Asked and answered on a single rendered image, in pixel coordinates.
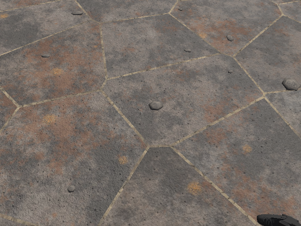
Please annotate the right robot hand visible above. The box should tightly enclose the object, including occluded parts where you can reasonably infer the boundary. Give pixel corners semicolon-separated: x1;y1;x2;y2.
257;214;301;226

